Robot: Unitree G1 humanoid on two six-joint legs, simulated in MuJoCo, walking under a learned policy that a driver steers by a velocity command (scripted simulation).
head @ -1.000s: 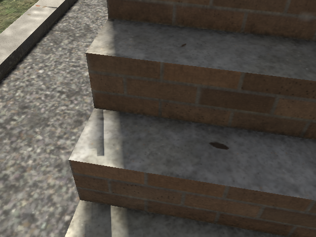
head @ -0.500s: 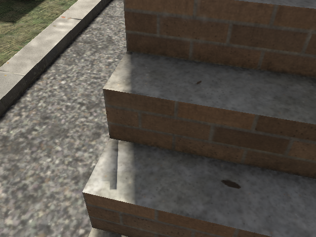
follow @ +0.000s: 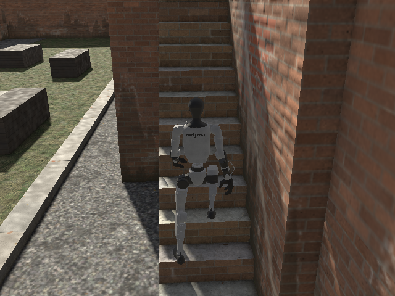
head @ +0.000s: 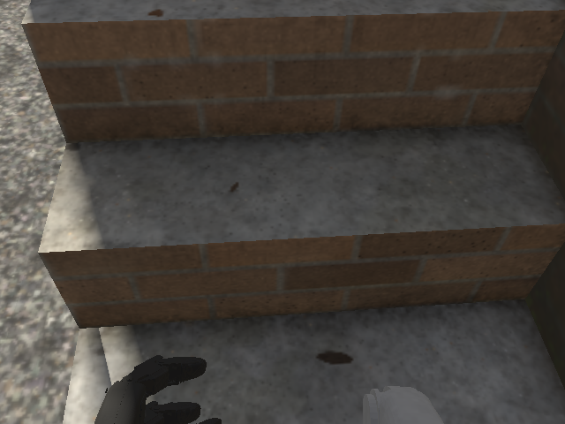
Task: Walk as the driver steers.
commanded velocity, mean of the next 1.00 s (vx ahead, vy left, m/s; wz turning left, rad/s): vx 0.05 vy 0.00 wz -0.23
